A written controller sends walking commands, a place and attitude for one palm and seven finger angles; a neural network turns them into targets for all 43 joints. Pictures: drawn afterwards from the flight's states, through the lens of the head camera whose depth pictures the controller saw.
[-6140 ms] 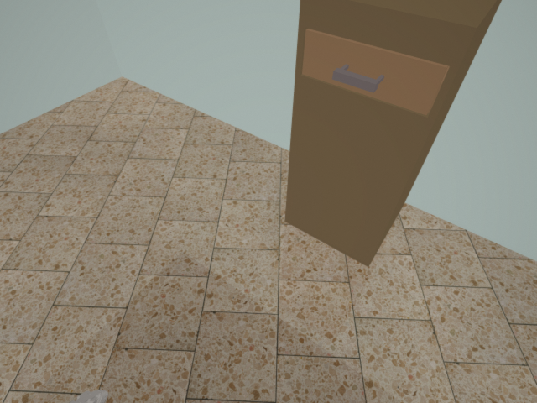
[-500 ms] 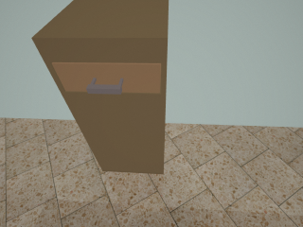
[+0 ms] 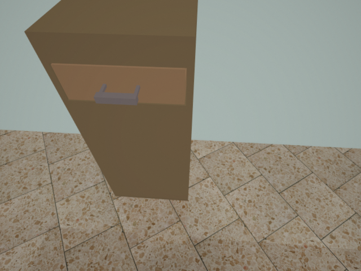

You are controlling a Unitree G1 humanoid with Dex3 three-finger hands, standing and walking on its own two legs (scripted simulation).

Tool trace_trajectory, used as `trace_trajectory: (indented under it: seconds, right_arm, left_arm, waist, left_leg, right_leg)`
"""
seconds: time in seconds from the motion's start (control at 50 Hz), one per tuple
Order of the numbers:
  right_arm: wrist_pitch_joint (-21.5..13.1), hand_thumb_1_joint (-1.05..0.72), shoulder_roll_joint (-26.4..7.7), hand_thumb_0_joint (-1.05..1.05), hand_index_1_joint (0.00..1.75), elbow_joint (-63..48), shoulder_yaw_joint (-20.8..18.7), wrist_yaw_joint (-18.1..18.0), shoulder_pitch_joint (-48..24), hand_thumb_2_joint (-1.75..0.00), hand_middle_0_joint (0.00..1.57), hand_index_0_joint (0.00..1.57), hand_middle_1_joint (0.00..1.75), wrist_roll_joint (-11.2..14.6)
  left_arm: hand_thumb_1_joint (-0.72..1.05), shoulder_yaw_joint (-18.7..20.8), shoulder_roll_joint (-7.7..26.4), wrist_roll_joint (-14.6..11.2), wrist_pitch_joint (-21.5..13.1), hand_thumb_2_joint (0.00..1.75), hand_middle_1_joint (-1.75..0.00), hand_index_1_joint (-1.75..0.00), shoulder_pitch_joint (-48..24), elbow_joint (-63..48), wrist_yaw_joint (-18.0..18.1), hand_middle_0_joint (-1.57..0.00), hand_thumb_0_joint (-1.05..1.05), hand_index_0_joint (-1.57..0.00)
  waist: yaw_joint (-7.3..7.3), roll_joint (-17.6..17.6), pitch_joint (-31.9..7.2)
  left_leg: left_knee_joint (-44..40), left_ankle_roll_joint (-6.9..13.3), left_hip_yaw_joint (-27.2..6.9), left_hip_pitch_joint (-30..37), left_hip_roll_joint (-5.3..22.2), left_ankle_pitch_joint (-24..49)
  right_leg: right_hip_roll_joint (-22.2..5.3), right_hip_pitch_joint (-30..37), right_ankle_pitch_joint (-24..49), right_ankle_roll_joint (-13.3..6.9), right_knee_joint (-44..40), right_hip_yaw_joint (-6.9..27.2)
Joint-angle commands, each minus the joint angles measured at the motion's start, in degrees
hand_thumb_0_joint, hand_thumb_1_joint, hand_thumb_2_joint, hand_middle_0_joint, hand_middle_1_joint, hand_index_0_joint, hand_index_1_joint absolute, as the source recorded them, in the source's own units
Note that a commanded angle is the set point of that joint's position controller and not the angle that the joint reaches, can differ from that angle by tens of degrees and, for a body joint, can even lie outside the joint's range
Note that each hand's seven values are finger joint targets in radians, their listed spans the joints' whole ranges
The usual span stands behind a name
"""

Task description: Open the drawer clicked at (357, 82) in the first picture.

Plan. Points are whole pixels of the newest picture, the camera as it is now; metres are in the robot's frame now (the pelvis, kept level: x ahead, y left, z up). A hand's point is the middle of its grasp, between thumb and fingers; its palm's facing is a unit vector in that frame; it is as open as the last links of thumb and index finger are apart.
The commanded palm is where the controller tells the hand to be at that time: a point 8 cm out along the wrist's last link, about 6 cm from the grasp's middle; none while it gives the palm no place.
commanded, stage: come to a stop and stand still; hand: left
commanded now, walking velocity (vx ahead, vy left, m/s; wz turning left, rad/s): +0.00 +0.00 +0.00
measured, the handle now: (118, 93) +0.57 +0.22 +0.06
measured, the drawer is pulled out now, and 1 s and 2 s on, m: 0.00 0.00 0.00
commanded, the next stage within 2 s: look again from close up in 0.72 s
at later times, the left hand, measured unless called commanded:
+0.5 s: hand out of the picture +0.00 +0.19 -0.17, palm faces +0.01 -0.98 -0.19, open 7.4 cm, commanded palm none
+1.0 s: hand out of the picture +0.00 +0.16 -0.17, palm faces +0.03 -0.99 -0.16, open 7.4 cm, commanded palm none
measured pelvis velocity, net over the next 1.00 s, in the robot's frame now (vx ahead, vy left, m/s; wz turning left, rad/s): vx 0.01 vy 0.00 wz -0.01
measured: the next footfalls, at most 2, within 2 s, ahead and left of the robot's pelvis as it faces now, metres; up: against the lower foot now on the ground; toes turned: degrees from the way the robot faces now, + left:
none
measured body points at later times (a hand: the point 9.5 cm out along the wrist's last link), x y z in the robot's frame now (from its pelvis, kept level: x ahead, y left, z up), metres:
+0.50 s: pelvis +0.00 +0.02 +0.00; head +0.00 +0.01 +0.45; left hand +0.00 +0.24 -0.15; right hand -0.02 -0.19 -0.16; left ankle -0.04 +0.13 -0.73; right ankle +0.00 -0.11 -0.73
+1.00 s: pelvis +0.01 +0.00 +0.00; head +0.02 +0.00 +0.45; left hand +0.00 +0.21 -0.16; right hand +0.00 -0.20 -0.16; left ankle -0.04 +0.13 -0.73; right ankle +0.00 -0.11 -0.73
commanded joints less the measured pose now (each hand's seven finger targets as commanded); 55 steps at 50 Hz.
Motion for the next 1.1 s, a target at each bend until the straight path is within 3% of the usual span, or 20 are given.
trace_trajectory:
  seconds: [0.0,0.04,0.1,0.26,0.34,0.52,0.66,1.08]
  right_arm:
    - [-1.3,-0.90,-3.0,0.00,0.30,-2.3,-0.1,-0.1,4.7,-0.90,0.20,0.20,0.30,-0.1]
    - [-1.4,-0.90,-3.5,0.00,0.30,-2.4,0.0,-0.4,4.6,-0.90,0.20,0.20,0.30,-0.1]
    - [-1.5,-0.90,-4.5,0.00,0.30,-2.2,0.2,-0.6,4.3,-0.90,0.20,0.20,0.30,-0.1]
    - [-1.4,-0.90,-5.1,0.00,0.30,-0.8,0.5,-0.7,4.3,-0.90,0.20,0.20,0.30,-0.2]
    - [-1.5,-0.90,-4.9,0.00,0.30,-0.2,0.6,-0.7,4.8,-0.90,0.20,0.20,0.30,-0.3]
    - [-1.8,-0.90,-3.8,0.00,0.30,1.8,0.6,-0.9,5.8,-0.90,0.20,0.20,0.30,-0.1]
    - [-1.6,-0.90,-3.0,0.00,0.30,2.8,0.6,-1.1,6.2,-0.90,0.20,0.20,0.30,-0.1]
    - [-1.5,-0.90,-2.2,0.00,0.30,3.5,0.4,-1.4,5.5,-0.90,0.20,0.20,0.30,-0.1]
  left_arm:
    - [0.90,1.3,7.7,-0.5,-0.4,0.90,-0.30,-0.30,1.4,-3.4,0.2,-0.20,0.00,-0.20]
    - [0.90,1.2,7.2,-0.3,0.1,0.90,-0.30,-0.30,2.0,-2.7,-0.1,-0.20,0.00,-0.20]
    - [0.90,0.9,6.9,-0.5,0.4,0.90,-0.30,-0.30,2.3,-2.3,-0.4,-0.20,0.00,-0.20]
    - [0.90,1.0,6.9,-0.4,1.1,0.90,-0.30,-0.30,2.3,-2.5,-0.7,-0.20,0.00,-0.20]
    - [0.90,1.0,6.8,-0.3,1.2,0.90,-0.30,-0.30,2.5,-2.5,-0.7,-0.20,0.00,-0.20]
    - [0.90,1.3,6.2,-0.4,0.6,0.90,-0.30,-0.30,3.4,-1.5,-0.6,-0.20,0.00,-0.20]
    - [0.90,1.3,5.6,-0.3,0.7,0.90,-0.30,-0.30,3.7,-1.1,-0.5,-0.20,0.00,-0.20]
    - [0.90,1.5,5.2,-0.2,0.5,0.90,-0.30,-0.30,4.6,-0.7,-0.4,-0.20,0.00,-0.20]
  waist:
    - [-0.94,3.3,-1.0]
    - [-0.44,1.2,1.7]
    - [-0.25,-1.3,1.8]
    - [0.36,-0.8,4.5]
    - [0.42,-0.9,4.3]
    - [0.38,-2.5,1.1]
    - [0.28,-2.0,2.7]
    - [0.18,-2.3,1.4]
  left_leg:
    - [-6.0,2.1,-2.5,-1.9,2.6,11.5]
    - [-7.4,2.6,-3.0,-4.2,3.2,12.0]
    - [-8.6,2.7,-3.0,-3.6,2.8,10.3]
    - [-12.0,2.9,-3.5,-5.4,2.7,5.2]
    - [-12.6,3.1,-3.6,-5.4,2.7,4.6]
    - [-10.2,2.9,-2.3,-2.4,2.4,10.9]
    - [-10.2,2.8,-2.1,-2.6,2.5,10.7]
    - [-9.0,2.3,-1.4,-0.4,2.5,13.1]
  right_leg:
    - [-6.2,1.7,10.6,-2.3,-4.3,6.6]
    - [-5.2,2.6,8.3,-1.6,-4.4,5.4]
    - [-5.1,3.0,7.7,-1.3,-4.9,5.4]
    - [-4.8,2.8,4.0,-0.9,-5.7,5.2]
    - [-4.7,3.0,4.1,-0.8,-5.6,5.2]
    - [-5.7,4.7,10.9,-1.1,-4.7,5.5]
    - [-5.5,4.0,10.9,-1.2,-4.9,5.5]
    - [-5.7,4.6,15.1,-1.5,-5.6,5.8]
